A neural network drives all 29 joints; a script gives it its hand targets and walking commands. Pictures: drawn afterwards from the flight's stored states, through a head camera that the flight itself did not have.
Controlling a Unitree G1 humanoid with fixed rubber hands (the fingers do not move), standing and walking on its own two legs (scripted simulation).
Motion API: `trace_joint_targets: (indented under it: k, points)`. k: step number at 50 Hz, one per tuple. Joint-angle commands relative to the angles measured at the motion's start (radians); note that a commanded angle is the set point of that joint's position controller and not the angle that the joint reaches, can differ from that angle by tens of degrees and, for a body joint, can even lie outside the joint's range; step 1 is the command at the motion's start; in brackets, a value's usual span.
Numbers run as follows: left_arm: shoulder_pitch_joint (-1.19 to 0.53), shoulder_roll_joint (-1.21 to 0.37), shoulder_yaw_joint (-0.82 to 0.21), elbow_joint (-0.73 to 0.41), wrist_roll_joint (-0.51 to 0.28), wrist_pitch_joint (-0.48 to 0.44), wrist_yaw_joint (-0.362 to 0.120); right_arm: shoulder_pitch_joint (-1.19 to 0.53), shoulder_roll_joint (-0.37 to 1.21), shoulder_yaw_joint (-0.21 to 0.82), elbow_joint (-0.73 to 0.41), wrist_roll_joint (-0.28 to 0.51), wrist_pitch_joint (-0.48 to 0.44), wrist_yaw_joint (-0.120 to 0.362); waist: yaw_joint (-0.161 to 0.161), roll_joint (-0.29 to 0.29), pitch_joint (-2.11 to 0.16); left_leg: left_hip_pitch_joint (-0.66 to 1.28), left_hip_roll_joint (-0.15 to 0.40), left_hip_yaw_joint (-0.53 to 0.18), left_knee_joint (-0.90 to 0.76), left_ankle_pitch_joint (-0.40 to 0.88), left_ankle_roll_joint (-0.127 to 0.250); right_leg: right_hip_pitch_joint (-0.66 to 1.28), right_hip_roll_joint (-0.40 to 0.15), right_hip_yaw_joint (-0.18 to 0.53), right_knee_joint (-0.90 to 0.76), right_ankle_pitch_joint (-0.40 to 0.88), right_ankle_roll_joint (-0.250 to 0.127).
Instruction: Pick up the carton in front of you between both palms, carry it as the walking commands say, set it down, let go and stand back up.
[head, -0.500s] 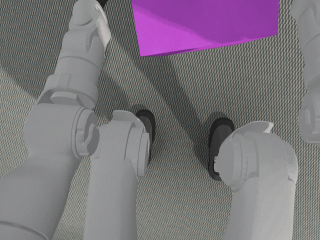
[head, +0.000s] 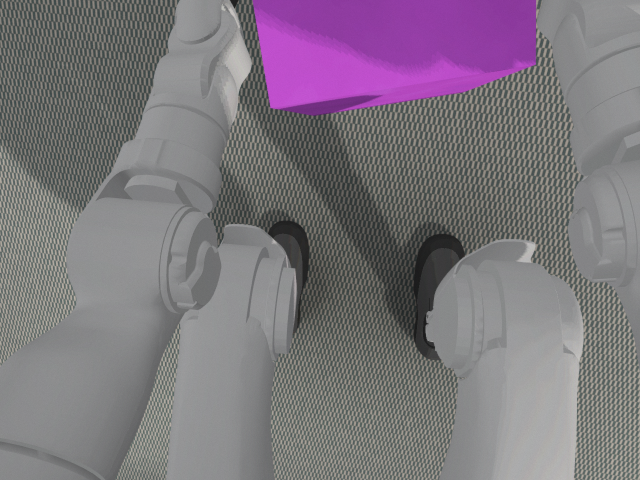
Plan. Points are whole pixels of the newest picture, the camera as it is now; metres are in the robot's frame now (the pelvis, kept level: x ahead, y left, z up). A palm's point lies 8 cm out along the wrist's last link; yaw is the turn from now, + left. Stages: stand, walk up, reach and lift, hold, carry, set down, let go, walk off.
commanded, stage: reach and lift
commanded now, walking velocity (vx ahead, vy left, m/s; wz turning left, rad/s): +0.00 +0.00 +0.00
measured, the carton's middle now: out of the picture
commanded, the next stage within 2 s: none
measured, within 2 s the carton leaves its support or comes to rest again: leaves its support in 0.16 s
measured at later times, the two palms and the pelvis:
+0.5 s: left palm out of the picture +0.52 +0.12 -0.06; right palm out of the picture +0.53 -0.18 -0.06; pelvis +0.01 +0.01 +0.03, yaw -3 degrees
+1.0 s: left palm out of the picture +0.49 +0.12 +0.10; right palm out of the picture +0.49 -0.17 +0.09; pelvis +0.02 +0.01 +0.15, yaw -4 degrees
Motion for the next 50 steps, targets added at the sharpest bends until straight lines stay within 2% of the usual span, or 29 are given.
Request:
trace_joint_targets:
  k: [1, 4, 7, 10, 14, 18, 21, 25, 28, 32, 36, 41, 50]
  points:
    - [-0.455, -0.626, -0.125, -0.145, 0.065, 0.032, -0.192, -0.445, 0.697, 0.073, -0.167, -0.033, 0.015, 0.172, 0.017, -0.14, -1.104, 0.521, -0.07, 0.106, -0.092, 0.251, 0.018, 0.545, 0.055, -0.05, -0.173, 0.233, -0.004]
    - [-0.493, -0.797, -0.112, -0.203, 0.11, 0.083, -0.275, -0.386, 0.887, 0.012, -0.207, -0.09, 0.051, 0.242, -0.003, -0.111, -1.076, 0.472, -0.085, 0.122, -0.081, 0.243, 0.024, 0.498, 0.074, -0.069, -0.165, 0.241, -0.017]
    - [-0.481, -0.895, -0.134, -0.256, 0.096, 0.106, -0.311, -0.364, 0.974, 0.002, -0.277, -0.092, 0.068, 0.267, -0.016, -0.099, -1.137, 0.468, -0.092, 0.127, -0.07, 0.307, 0.029, 0.513, 0.081, -0.081, -0.152, 0.315, -0.026]
    - [-0.464, -0.978, -0.182, -0.31, 0.056, 0.122, -0.32, -0.377, 1.045, 0.043, -0.381, -0.064, 0.076, 0.265, -0.021, -0.108, -1.293, 0.506, -0.099, 0.131, -0.061, 0.397, 0.029, 0.608, 0.085, -0.086, -0.141, 0.423, -0.027]
    - [-0.467, -1.07, -0.283, -0.43, 0.007, 0.157, -0.316, -0.409, 1.137, 0.132, -0.579, -0.02, 0.097, 0.24, -0.028, -0.152, -1.63, 0.571, -0.105, 0.141, -0.068, 0.483, 0.021, 0.852, 0.096, -0.094, -0.145, 0.578, -0.01]
    - [-0.476, -1.104, -0.375, -0.566, 0.016, 0.201, -0.312, -0.355, 1.241, 0.177, -0.699, -0.029, 0.155, 0.21, -0.026, -0.171, -1.839, 0.585, -0.115, 0.158, -0.123, 0.442, 0.011, 1.008, 0.117, -0.112, -0.192, 0.593, 0.014]
    - [-0.447, -1.109, -0.377, -0.596, 0.057, 0.235, -0.314, -0.274, 1.307, 0.16, -0.672, -0.065, 0.203, 0.212, -0.004, -0.167, -1.764, 0.598, -0.121, 0.158, -0.189, 0.333, 0.02, 0.904, 0.132, -0.127, -0.265, 0.429, 0.022]
    - [-0.359, -1.119, -0.246, -0.458, 0.175, 0.29, -0.334, -0.19, 1.345, 0.037, -0.497, -0.162, 0.254, 0.243, 0.027, -0.157, -1.452, 0.529, -0.118, 0.148, -0.297, 0.127, 0.041, 0.686, 0.135, -0.129, -0.381, 0.151, 0.015]
    - [-0.33, -1.129, -0.162, -0.393, 0.245, 0.31, -0.347, -0.179, 1.33, -0.063, -0.428, -0.232, 0.267, 0.259, 0.023, -0.143, -1.362, 0.536, -0.116, 0.137, -0.367, 0.071, 0.047, 0.639, 0.139, -0.131, -0.447, 0.075, 0.006]
    - [-0.33, -1.16, -0.137, -0.374, 0.276, 0.314, -0.364, -0.171, 1.325, -0.142, -0.399, -0.286, 0.262, 0.27, -0.007, -0.108, -1.379, 0.592, -0.119, 0.126, -0.437, 0.077, 0.045, 0.665, 0.143, -0.138, -0.511, 0.079, -0.005]
    - [-0.31, -1.196, -0.154, -0.379, 0.28, 0.321, -0.377, -0.146, 1.344, -0.154, -0.417, -0.302, 0.265, 0.28, -0.025, -0.072, -1.445, 0.665, -0.121, 0.123, -0.498, 0.097, 0.04, 0.729, 0.145, -0.14, -0.565, 0.105, -0.009]
    - [-0.249, -1.25, -0.225, -0.412, 0.254, 0.333, -0.386, -0.107, 1.405, -0.08, -0.498, -0.271, 0.279, 0.291, -0.024, -0.061, -1.553, 0.776, -0.122, 0.118, -0.56, 0.154, 0.035, 0.849, 0.147, -0.14, -0.618, 0.171, 0.001]
    - [-0.079, -1.317, -0.374, -0.482, 0.188, 0.346, -0.394, 0.02, 1.499, 0.083, -0.628, -0.198, 0.295, 0.282, -0.02, -0.096, -1.587, 0.945, -0.126, 0.094, -0.668, 0.254, 0.028, 1.067, 0.154, -0.126, -0.725, 0.286, 0.025]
